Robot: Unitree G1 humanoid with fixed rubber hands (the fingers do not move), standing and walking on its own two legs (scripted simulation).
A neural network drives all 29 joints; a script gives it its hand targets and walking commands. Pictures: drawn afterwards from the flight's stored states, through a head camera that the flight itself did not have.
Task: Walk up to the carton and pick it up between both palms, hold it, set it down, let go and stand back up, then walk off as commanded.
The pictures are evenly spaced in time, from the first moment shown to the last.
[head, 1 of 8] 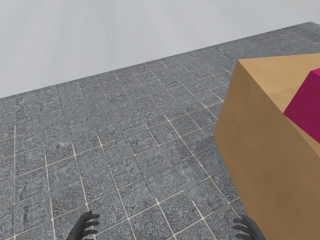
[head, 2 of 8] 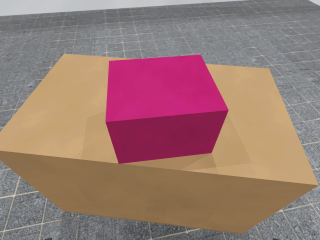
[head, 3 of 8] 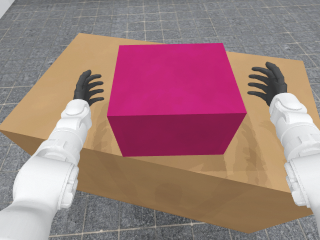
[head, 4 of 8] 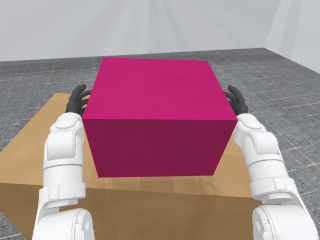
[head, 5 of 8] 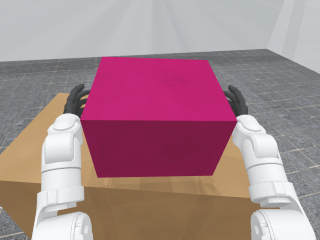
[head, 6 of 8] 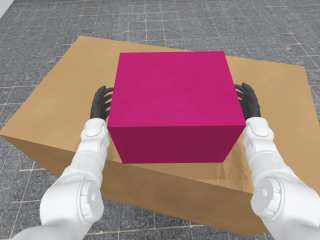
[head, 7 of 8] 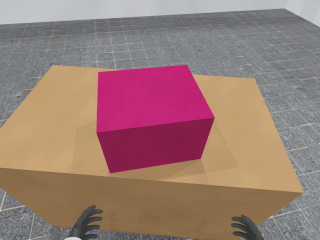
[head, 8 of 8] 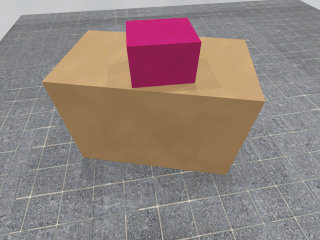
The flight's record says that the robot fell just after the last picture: no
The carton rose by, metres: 0.19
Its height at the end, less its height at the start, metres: +0.00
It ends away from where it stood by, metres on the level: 0.01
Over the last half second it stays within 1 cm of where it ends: yes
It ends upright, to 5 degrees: yes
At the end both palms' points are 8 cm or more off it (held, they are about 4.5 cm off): yes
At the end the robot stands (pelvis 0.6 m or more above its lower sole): yes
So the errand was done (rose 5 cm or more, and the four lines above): yes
